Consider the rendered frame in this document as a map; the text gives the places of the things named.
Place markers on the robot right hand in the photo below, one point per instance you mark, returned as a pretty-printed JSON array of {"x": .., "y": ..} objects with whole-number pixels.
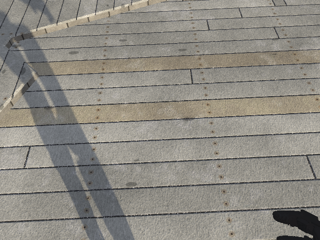
[{"x": 302, "y": 219}]

